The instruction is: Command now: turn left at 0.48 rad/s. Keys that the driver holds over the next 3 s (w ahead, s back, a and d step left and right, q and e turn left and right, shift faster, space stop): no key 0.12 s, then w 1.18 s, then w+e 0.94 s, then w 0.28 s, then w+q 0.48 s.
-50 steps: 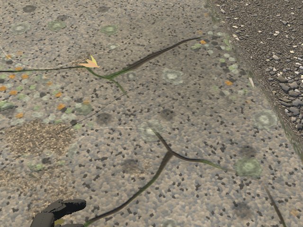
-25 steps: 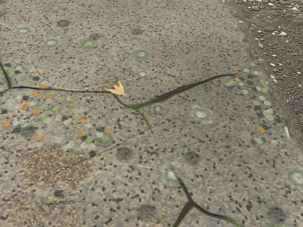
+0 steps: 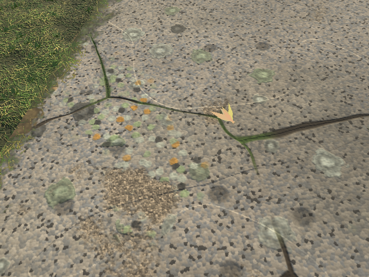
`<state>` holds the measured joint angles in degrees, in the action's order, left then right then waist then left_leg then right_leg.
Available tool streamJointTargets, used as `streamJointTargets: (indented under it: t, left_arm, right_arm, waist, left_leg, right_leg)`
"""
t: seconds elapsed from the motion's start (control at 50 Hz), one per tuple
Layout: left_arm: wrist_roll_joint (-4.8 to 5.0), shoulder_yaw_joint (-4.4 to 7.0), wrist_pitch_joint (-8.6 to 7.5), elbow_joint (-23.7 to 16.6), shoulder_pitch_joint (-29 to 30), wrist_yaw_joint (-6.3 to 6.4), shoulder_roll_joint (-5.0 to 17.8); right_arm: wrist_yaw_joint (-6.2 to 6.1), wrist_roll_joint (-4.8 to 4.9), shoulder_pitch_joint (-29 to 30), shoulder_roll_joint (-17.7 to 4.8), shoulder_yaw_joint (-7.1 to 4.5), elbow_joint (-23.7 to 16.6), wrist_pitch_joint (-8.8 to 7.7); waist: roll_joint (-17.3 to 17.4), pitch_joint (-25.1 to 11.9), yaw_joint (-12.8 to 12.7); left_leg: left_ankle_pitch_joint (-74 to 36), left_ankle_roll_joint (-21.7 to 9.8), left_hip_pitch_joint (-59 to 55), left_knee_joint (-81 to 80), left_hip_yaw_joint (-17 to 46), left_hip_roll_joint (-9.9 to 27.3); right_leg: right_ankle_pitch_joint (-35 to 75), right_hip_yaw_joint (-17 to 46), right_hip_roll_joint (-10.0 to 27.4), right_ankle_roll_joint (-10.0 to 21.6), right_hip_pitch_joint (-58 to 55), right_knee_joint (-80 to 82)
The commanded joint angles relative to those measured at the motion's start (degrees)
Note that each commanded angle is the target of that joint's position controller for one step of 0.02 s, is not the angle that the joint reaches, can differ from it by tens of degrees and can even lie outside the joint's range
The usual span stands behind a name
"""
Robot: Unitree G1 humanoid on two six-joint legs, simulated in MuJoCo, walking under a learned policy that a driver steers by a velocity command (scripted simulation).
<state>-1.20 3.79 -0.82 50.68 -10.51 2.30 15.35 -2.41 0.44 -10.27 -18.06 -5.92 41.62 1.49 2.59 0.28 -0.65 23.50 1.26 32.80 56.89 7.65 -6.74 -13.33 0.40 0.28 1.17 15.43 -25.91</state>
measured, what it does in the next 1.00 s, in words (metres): walks ahead: left foot, then right foot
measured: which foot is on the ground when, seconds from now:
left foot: up 0.00-0.30, down 0.32-0.78, up 0.80-1.00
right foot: down 0.00-0.32, up 0.34-0.74, down 0.76-1.00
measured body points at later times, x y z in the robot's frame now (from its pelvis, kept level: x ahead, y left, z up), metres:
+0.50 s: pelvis +0.07 +0.04 +0.00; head +0.08 +0.06 +0.45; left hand +0.15 +0.33 -0.12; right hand +0.15 -0.22 -0.11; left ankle -0.01 +0.14 -0.74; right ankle +0.13 -0.10 -0.67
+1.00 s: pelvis +0.32 -0.01 +0.00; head +0.34 -0.02 +0.45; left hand +0.35 +0.28 -0.12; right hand +0.48 -0.26 -0.11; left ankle +0.36 +0.18 -0.66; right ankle +0.34 -0.08 -0.74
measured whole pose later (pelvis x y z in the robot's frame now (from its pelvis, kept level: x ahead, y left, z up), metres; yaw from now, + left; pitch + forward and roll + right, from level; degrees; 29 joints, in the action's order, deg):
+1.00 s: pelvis +0.32 -0.01 +0.00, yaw +5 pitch +1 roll -1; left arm -0.3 2.7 -5.5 50.0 -17.0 -2.1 15.1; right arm -0.8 0.7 -12.9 -16.9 -3.5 43.3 -3.7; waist 2.7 1.1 -2.1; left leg 11.5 -0.9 36.3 61.1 2.4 7.5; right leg -9.0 -3.4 -3.6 4.6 10.7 -18.6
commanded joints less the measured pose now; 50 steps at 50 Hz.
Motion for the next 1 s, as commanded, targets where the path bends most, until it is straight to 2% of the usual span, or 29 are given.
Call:
streamJointTargets:
  t: [0.02,0.06,0.12,0.16,0.2,0.24,0.28,0.3,0.32,0.34,0.36,0.38,0.4,0.44,0.5,0.58,0.62,0.68,0.72,0.74,0.76,0.78,0.8,0.82,0.84,0.86,0.88,0.92,1.0]
  left_arm:
    - [0.8,0.84,-0.74,-5.3,4.9,0.57,6.7]
    - [0.52,0.81,-0.27,-4.3,1.4,0.78,7.0]
    - [0.86,1.17,0.0,-3.6,-1.1,0.91,8.4]
    - [1.52,1.5,-0.14,-3.5,-1.2,0.4,9.6]
    - [2.06,2.03,-0.41,-2.8,-2.8,-0.38,11.6]
    - [2.69,2.2,-0.78,-2.3,-3.5,-1.03,12.0]
    - [3.36,1.73,-1.12,-1.9,-3.2,-1.65,10.7]
    - [2.87,0.8,-1.66,-1.9,-2.6,-2.06,7.9]
    - [1.55,-0.77,-2.43,-3.4,-0.1,-2.87,2.8]
    - [1.42,-0.74,-3.81,-6.8,2.5,-2.94,2.5]
    - [2.71,0.63,-4.54,-7.5,5.4,-2.9,7.7]
    - [3.76,1.28,-4.69,-7.0,4.3,-3.42,9.4]
    - [3.75,1.36,-4.69,-5.6,3.0,-3.71,8.9]
    - [2.46,1.43,-4.79,-5.2,3.2,-4.0,8.2]
    - [1.88,0.42,-4.82,-5.4,4.3,-4.49,5.0]
    - [2.04,-0.84,-4.73,-8.1,10.9,-4.84,3.2]
    - [2.36,-0.93,-4.66,-9.3,12.9,-5.18,3.8]
    - [2.47,-0.54,-4.92,-10.4,12.7,-5.73,5.8]
    - [2.41,0.4,-4.97,-9.7,8.2,-5.53,7.9]
    - [2.38,1.62,-4.83,-7.5,0.5,-5.06,9.7]
    - [2.23,2.72,-4.65,-5.3,-9.3,-4.44,12.5]
    - [0.86,4.15,-4.33,-4.1,-16.2,-4.19,18.7]
    - [1.61,2.69,-4.6,-4.0,-16.1,-4.6,14.5]
    - [1.85,1.74,-4.66,-4.5,-11.2,-4.48,11.8]
    - [1.75,1.26,-4.53,-5.5,-7.0,-4.34,10.2]
    - [1.29,0.89,-4.49,-6.0,-3.4,-4.38,8.8]
    - [0.53,0.41,-4.78,-6.5,-1.2,-4.48,7.2]
    - [0.58,0.44,-5.45,-6.3,-0.1,-4.57,6.9]
    - [1.08,0.81,-6.01,-4.5,-2.7,-3.74,8.3]
  right_arm:
    - [-0.17,-0.17,-4.1,-4.4,-1.55,-2.0,0.41]
    - [-0.25,0.49,-1.4,-2.9,-0.75,-3.6,0.21]
    - [-0.16,0.16,1.6,-1.3,0.44,-5.3,-0.07]
    - [0.62,0.12,2.8,-0.1,1.49,-5.8,-0.28]
    - [1.29,0.54,3.7,-1.2,1.51,-5.9,-0.75]
    - [1.75,0.92,2.6,-1.9,1.33,-5.2,-1.71]
    - [1.95,0.9,-2.2,-1.7,0.98,-2.6,-2.69]
    - [1.66,1.09,-6.6,-2.8,0.48,-1.3,-2.9]
    - [1.2,0.75,-13.5,-5.5,-0.27,0.2,-2.98]
    - [1.62,0.39,-16.2,-12.6,-1.97,0.4,-3.08]
    - [2.06,-0.16,-16.2,-9.6,-1.34,0.3,-4.24]
    - [2.2,-0.22,-12.9,-6.2,-0.23,-0.2,-5.14]
    - [2.38,-0.1,-10.3,-4.7,0.27,-0.8,-5.75]
    - [2.44,0.0,-7.7,-3.6,0.8,-1.4,-5.97]
    - [2.2,-0.21,-8.6,-4.1,0.51,-1.0,-6.02]
    - [1.86,0.17,-11.9,-6.2,-0.05,0.7,-6.18]
    - [1.87,0.61,-13.3,-6.9,-0.24,1.8,-6.34]
    - [1.72,1.13,-13.0,-7.6,-0.52,2.7,-6.11]
    - [1.59,0.81,-12.1,-8.6,-0.72,2.9,-5.48]
    - [1.45,0.53,-12.0,-7.9,-0.35,3.0,-5.0]
    - [1.22,-0.1,-12.9,-6.0,0.63,2.5,-4.81]
    - [1.68,0.11,-20.4,0.6,2.54,1.0,-5.69]
    - [1.74,0.73,-18.3,-0.9,2.54,1.8,-7.11]
    - [2.21,2.52,-13.0,-5.3,1.27,0.4,-7.73]
    - [2.18,2.43,-9.1,-5.8,1.48,-0.6,-8.04]
    - [1.92,1.33,-7.3,-5.4,1.37,-0.8,-7.97]
    - [1.74,0.81,-8.1,-5.0,1.03,-0.3,-7.29]
    - [1.71,0.66,-10.7,-2.9,1.29,0.8,-5.83]
    - [1.27,-0.26,-4.7,-2.5,1.38,-1.0,-5.21]
  waist:
    - [-8.6,-1.7,1.7]
    - [-10.1,-1.1,0.0]
    - [-11.4,-2.2,-1.8]
    - [-12.4,-3.0,-2.8]
    - [-14.0,-0.6,-3.8]
    - [-12.3,1.3,-3.0]
    - [-10.1,1.2,0.2]
    - [-8.9,-1.5,2.5]
    - [0.1,-5.6,5.0]
    - [13.0,-3.8,5.4]
    - [8.6,-0.1,6.9]
    - [7.5,2.9,4.6]
    - [6.9,3.9,3.5]
    - [5.2,5.2,2.1]
    - [2.6,3.9,2.1]
    - [3.3,5.1,4.3]
    - [3.5,6.0,4.4]
    - [3.7,6.1,2.7]
    - [4.6,2.3,-0.4]
    - [4.0,-2.8,-4.3]
    - [1.8,-10.3,-8.2]
    - [-14.4,-20.3,-5.8]
    - [-17.8,-23.3,-6.6]
    - [-14.2,-13.1,-5.8]
    - [-9.0,-7.4,-4.3]
    - [-6.0,-3.6,-2.4]
    - [-7.1,-2.2,-0.2]
    - [-8.2,-1.8,1.6]
    - [-5.8,1.9,1.1]
  left_leg:
    - [-2.1,2.4,5.1,14.1,-0.1,2.7]
    - [-3.3,3.4,6.0,9.4,-1.4,3.3]
    - [-2.9,4.4,3.1,-2.1,-2.5,5.6]
    - [-2.5,3.7,-4.1,-11.2,-6.3,7.5]
    - [-0.1,2.4,-8.9,-16.8,-9.6,6.8]
    - [-3.3,-0.1,-13.6,-25.2,-10.7,6.2]
    - [-8.7,-3.3,-24.2,-35.9,-11.6,4.9]
    - [-9.5,-4.8,-33.5,-36.5,-8.2,7.3]
    - [-11.5,-7.4,-43.6,-37.7,4.0,16.8]
    - [-4.3,-15.7,-45.8,-42.4,22.5,28.4]
    - [1.0,-19.9,-41.8,-45.5,26.6,30.3]
    - [3.9,-18.0,-40.2,-46.2,21.7,27.4]
    - [4.0,-15.8,-38.7,-47.6,17.0,24.1]
    - [-7.2,-13.8,-36.0,-49.6,10.8,21.7]
    - [-19.4,-13.4,-33.2,-50.4,3.0,18.7]
    - [-20.6,-12.5,-28.3,-50.8,-1.9,17.6]
    - [-19.6,-12.3,-28.8,-50.7,-1.5,19.3]
    - [-23.2,-11.0,-33.2,-48.3,-1.3,21.8]
    - [-39.1,-9.6,-35.2,-41.3,-2.6,21.4]
    - [-48.3,-8.2,-33.7,-31.2,-5.1,18.7]
    - [-43.0,-6.1,-24.8,-16.6,-7.1,16.0]
    - [-16.6,-1.5,-2.4,8.5,-8.5,6.6]
    - [8.8,-2.1,3.8,16.8,0.7,3.8]
    - [6.3,-3.0,10.2,20.7,0.3,7.4]
    - [1.3,-3.9,10.0,18.8,-1.9,10.7]
    - [-3.1,-4.0,7.9,15.0,-2.9,13.0]
    - [-6.2,-4.2,4.1,12.2,-2.5,14.9]
    - [-8.8,-3.5,0.3,10.2,-3.0,15.7]
    - [-17.8,-1.0,6.6,1.0,-3.6,16.6]
  right_leg:
    - [16.1,10.1,13.7,9.6,-5.3,9.3]
    - [18.1,7.8,12.8,10.7,-8.5,9.3]
    - [19.5,7.3,13.9,11.5,-13.0,8.6]
    - [4.9,6.6,13.6,11.0,-9.8,11.3]
    - [-6.4,8.5,14.2,11.3,-6.0,13.8]
    - [-9.8,9.6,14.9,11.2,-4.5,13.7]
    - [-9.0,8.7,13.6,9.5,-0.6,10.1]
    - [-7.6,6.6,11.9,7.2,4.1,5.6]
    - [-9.7,-0.1,6.9,3.2,12.7,-10.0]
    - [-19.5,-5.5,0.0,0.4,28.6,-22.5]
    - [-21.7,-0.3,3.2,0.4,33.2,-32.9]
    - [-16.2,1.6,5.5,1.4,35.4,-35.8]
    - [-11.2,1.7,6.5,1.9,35.3,-36.0]
    - [-3.0,1.7,7.7,1.2,34.0,-33.4]
    - [5.6,-0.3,6.6,-0.9,30.1,-26.3]
    - [14.3,-2.2,3.8,-1.8,22.2,-12.1]
    - [15.0,-1.7,3.3,-0.9,20.4,-8.9]
    - [12.0,-0.7,3.0,1.5,18.9,-5.5]
    - [8.6,-3.0,0.4,3.4,10.9,-4.8]
    - [8.1,-4.8,-1.6,5.0,0.4,-4.4]
    - [8.0,-0.2,2.7,7.4,-15.9,-6.5]
    - [-7.8,28.3,18.7,16.9,-37.1,-1.5]
    - [-15.5,44.7,21.4,17.5,-37.4,10.0]
    - [-17.6,37.0,20.4,14.4,-30.4,11.0]
    - [-13.5,29.5,18.5,12.7,-21.9,11.3]
    - [-8.2,23.8,16.3,11.8,-13.7,12.5]
    - [-4.2,19.5,13.9,11.1,-8.1,14.1]
    - [-0.6,15.2,12.4,12.2,-3.1,17.3]
    - [6.0,9.7,12.0,13.2,-3.2,20.6]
